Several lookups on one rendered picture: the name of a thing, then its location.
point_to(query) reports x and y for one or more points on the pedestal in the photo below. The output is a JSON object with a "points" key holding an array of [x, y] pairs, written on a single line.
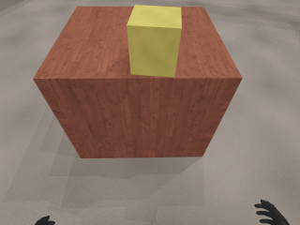
{"points": [[107, 112]]}

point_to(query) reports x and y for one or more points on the right robot hand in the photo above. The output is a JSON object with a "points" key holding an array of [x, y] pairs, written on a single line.
{"points": [[276, 217]]}

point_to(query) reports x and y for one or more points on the left robot hand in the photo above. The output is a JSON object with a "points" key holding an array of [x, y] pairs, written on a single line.
{"points": [[45, 221]]}

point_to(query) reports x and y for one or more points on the carton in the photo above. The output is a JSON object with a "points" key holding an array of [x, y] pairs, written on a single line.
{"points": [[153, 38]]}

